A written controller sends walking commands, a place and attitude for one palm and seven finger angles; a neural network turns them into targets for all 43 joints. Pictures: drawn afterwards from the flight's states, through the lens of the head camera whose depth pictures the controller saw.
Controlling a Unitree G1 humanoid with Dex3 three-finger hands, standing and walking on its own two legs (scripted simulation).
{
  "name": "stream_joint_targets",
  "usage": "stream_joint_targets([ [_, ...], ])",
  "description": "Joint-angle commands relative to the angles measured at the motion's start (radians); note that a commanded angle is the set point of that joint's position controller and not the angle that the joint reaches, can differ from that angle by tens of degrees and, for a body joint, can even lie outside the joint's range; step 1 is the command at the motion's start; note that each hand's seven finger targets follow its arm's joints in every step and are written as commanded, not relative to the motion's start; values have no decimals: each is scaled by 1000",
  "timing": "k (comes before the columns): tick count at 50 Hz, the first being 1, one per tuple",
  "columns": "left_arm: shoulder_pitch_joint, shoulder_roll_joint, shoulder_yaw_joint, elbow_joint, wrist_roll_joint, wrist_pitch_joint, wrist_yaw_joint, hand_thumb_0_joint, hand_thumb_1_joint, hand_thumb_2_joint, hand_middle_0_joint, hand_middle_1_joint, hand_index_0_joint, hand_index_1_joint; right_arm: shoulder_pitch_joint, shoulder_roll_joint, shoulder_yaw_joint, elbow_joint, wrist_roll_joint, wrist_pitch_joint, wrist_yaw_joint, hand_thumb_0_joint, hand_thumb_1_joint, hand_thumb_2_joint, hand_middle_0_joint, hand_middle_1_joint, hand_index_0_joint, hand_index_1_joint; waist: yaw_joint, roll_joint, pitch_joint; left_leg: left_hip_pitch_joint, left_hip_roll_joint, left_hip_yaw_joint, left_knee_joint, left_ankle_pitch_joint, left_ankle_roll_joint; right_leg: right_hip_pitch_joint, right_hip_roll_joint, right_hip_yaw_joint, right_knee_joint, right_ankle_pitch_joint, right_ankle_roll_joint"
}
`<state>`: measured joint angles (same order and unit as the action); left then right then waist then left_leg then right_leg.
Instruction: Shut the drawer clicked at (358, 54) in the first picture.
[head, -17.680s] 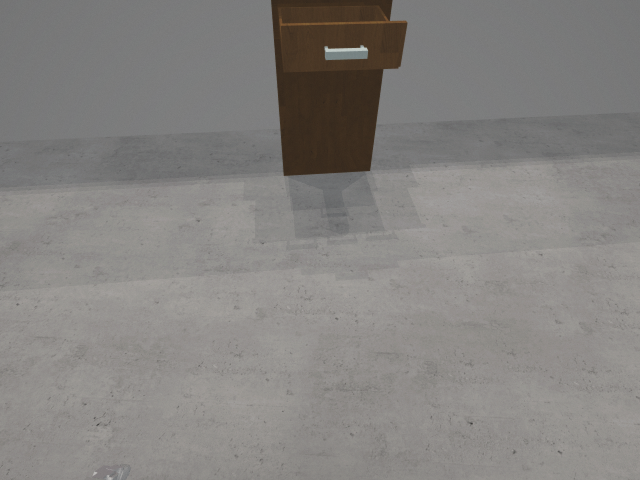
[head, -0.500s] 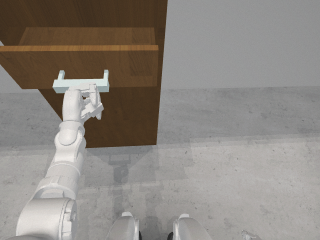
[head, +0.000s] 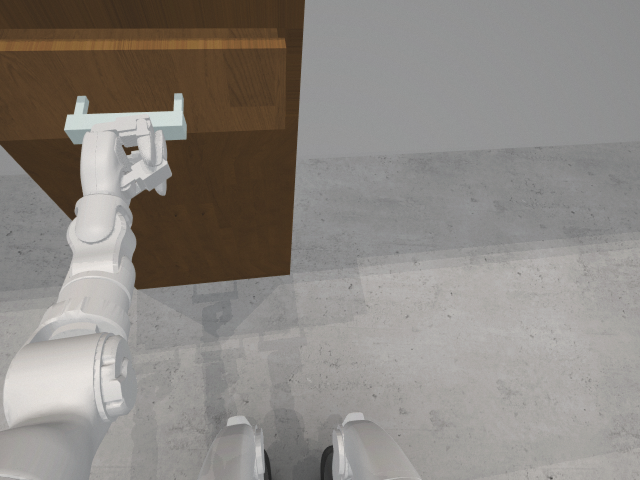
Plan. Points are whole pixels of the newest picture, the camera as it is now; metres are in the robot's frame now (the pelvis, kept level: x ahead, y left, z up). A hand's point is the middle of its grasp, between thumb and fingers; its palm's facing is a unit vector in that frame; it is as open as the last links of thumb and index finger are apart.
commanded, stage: push the drawer shut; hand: left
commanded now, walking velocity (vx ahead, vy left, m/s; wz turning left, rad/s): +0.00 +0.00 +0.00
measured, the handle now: (130, 114) +0.57 +0.21 +0.06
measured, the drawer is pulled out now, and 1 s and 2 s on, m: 0.03 0.00 0.00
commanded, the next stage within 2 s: pull the fist back off the drawer in 0.52 s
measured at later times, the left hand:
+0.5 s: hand (159, 140) +0.53 +0.17 +0.05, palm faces +0.07 -1.00 -0.04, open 2.8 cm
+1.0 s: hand (161, 141) +0.53 +0.17 +0.06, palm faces +0.06 -1.00 -0.05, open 2.8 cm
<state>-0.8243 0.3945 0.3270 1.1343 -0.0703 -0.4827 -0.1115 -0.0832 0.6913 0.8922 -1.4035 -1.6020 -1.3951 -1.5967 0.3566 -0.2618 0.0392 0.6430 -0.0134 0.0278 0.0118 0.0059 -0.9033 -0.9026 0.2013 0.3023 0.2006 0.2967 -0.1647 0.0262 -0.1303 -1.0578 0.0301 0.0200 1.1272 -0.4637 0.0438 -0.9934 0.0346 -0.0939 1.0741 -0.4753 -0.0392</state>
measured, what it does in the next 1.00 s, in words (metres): stands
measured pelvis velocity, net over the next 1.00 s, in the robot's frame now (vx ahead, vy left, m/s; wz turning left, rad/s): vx -0.02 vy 0.01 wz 0.00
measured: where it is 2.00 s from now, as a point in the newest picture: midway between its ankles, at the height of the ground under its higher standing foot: outside the picture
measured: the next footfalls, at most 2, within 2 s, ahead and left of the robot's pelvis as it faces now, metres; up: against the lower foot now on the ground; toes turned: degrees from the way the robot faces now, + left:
none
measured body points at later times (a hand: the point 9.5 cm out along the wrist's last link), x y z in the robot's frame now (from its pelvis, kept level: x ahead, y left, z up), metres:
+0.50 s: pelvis -0.01 +0.01 -0.01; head +0.14 +0.05 +0.42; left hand +0.52 +0.22 +0.06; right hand -0.02 -0.24 -0.11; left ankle +0.03 +0.09 -0.65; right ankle +0.02 -0.10 -0.65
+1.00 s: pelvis -0.02 +0.01 -0.01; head +0.13 +0.05 +0.41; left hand +0.52 +0.22 +0.06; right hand -0.03 -0.25 -0.11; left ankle +0.03 +0.09 -0.65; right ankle +0.02 -0.10 -0.65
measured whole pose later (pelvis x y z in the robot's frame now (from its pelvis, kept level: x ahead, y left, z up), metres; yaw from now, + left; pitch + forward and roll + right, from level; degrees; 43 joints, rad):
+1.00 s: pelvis -0.02 +0.01 -0.01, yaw +0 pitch +25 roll -5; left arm -1.04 0.48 0.31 1.27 -0.01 -0.44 -0.04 -0.07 0.65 0.93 -1.40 -1.60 -1.39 -1.60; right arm 0.39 -0.27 0.06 0.65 -0.05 0.02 0.03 0.00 -0.90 -0.90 0.20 0.30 0.20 0.30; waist -0.23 0.03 -0.12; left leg -1.18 0.03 0.00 1.17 -0.44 0.06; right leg -1.10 0.03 -0.11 1.09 -0.45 -0.03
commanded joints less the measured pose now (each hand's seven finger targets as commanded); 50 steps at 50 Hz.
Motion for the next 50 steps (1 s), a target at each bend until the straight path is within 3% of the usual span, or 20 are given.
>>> stream_joint_targets([
  [1,-589,253,38,-202,-13,-41,40,0,900,900,-1400,-1600,-1400,-1600,153,-179,-59,-51,-6,-13,-11,0,-900,-900,200,300,200,300,-62,99,-414,341,-10,-86,-119,195,0,104,11,84,-154,156,20],
  [2,-581,279,59,-192,-3,-41,44,0,900,900,-1400,-1600,-1400,-1600,161,-185,-60,-52,-8,-9,-11,0,-900,-900,200,300,200,300,-53,98,-442,357,-7,-93,-120,207,-3,101,13,78,-148,156,18],
  [4,-604,262,43,-189,1,-39,47,0,900,900,-1400,-1600,-1400,-1600,162,-183,-60,-52,-11,-6,-7,0,-900,-900,200,300,200,300,-56,132,-457,384,-6,-97,-119,213,-6,78,12,73,-147,153,17],
  [6,-648,245,25,-190,6,-40,51,0,900,900,-1400,-1600,-1400,-1600,174,-185,-60,-46,-16,-3,-5,0,-900,-900,200,300,200,300,-74,148,-465,418,-2,-109,-114,236,-6,44,15,66,-139,163,16],
  [8,-641,270,46,-171,14,-36,59,0,900,900,-1400,-1600,-1400,-1600,183,-191,-61,-47,-18,3,-3,0,-900,-900,200,300,200,300,-69,128,-484,414,-1,-114,-113,244,-8,52,16,64,-139,164,16],
  [9,-675,259,30,-178,17,-37,62,0,900,900,-1400,-1600,-1400,-1600,184,-190,-59,-43,-20,5,-3,0,-900,-900,200,300,200,300,-83,135,-473,422,3,-118,-115,240,-9,36,16,61,-140,162,17],
  [12,-690,296,61,-175,28,-42,76,0,900,900,-1400,-1600,-1400,-1600,198,-198,-60,-37,-26,12,1,0,-900,-900,200,300,200,300,-73,170,-494,468,7,-135,-118,281,-17,10,18,50,-129,174,11],
  [14,-686,261,42,-157,31,-41,83,0,900,900,-1400,-1600,-1400,-1600,201,-194,-61,-37,-29,16,6,0,-900,-900,200,300,200,300,-78,158,-492,472,8,-139,-118,287,-18,5,20,48,-132,175,12],
  [15,-711,256,31,-147,32,-39,87,0,900,900,-1400,-1600,-1400,-1600,202,-195,-59,-31,-30,17,8,0,-900,-900,200,300,200,300,-96,151,-468,461,10,-140,-118,270,-17,-7,19,46,-136,166,14],
  [18,-767,284,43,-139,45,-45,100,0,900,900,-1400,-1600,-1400,-1600,208,-201,-59,-25,-31,19,5,0,-900,-900,200,300,200,300,-108,150,-456,435,8,-145,-116,223,-14,-30,18,51,-136,140,16],
  [19,-790,263,20,-128,48,-43,103,0,900,900,-1400,-1600,-1400,-1600,207,-198,-56,-23,-32,18,5,0,-900,-900,200,300,200,300,-121,145,-436,413,6,-145,-118,186,-12,-37,17,52,-138,121,17],
  [21,-831,307,43,-140,55,-51,113,0,900,900,-1400,-1600,-1400,-1600,216,-206,-54,-17,-35,13,1,0,-900,-900,200,300,200,300,-124,162,-445,427,8,-159,-122,179,-14,-50,17,49,-130,117,14],
  [23,-877,268,0,-158,62,-57,116,0,900,900,-1400,-1600,-1400,-1600,212,-203,-54,-14,-37,8,1,0,-900,-900,200,300,200,300,-137,204,-458,461,11,-172,-127,161,-19,-85,14,46,-129,110,13],
  [24,-872,261,-3,-142,61,-54,119,0,900,900,-1400,-1600,-1400,-1600,217,-204,-55,-9,-38,6,1,0,-900,-900,200,300,200,300,-143,192,-464,464,11,-177,-126,152,-18,-89,15,45,-130,107,14],
  [26,-885,295,8,-112,64,-48,123,0,900,900,-1400,-1600,-1400,-1600,220,-211,-48,-6,-38,2,-3,0,-900,-900,200,300,200,300,-153,187,-444,435,11,-180,-127,120,-15,-101,15,47,-130,90,13],
  [28,-915,269,-23,-111,65,-43,121,0,900,900,-1400,-1600,-1400,-1600,212,-211,-46,-6,-36,-4,-6,0,-900,-900,200,300,200,300,-166,193,-438,420,9,-180,-131,64,-12,-113,13,50,-135,64,16],
  [29,-911,305,-2,-99,65,-38,122,0,900,900,-1400,-1600,-1400,-1600,214,-218,-43,-3,-34,-7,-11,0,-900,-900,200,300,200,300,-166,176,-437,406,12,-185,-135,38,-11,-108,13,52,-137,52,16],
  [31,-948,280,-32,-124,62,-37,120,0,900,900,-1400,-1600,-1400,-1600,210,-216,-41,-5,-33,-17,-14,0,-900,-900,200,300,200,300,-175,221,-454,436,15,-196,-142,27,-13,-136,11,49,-129,49,15],
  [42,-886,283,-10,-95,53,-17,109,0,900,900,-1400,-1600,-1400,-1600,209,-219,-40,-20,-36,-25,-1,0,-900,-900,200,300,200,300,-143,207,-469,390,5,-181,-129,23,-11,-89,11,52,-131,43,11],
  [50,-705,258,23,-130,26,-18,92,0,900,900,-1400,-1600,-1400,-1600,199,-205,-51,-42,-28,-5,14,0,-900,-900,200,300,200,300,-85,149,-474,376,1,-137,-126,112,-10,16,18,57,-148,81,11],
])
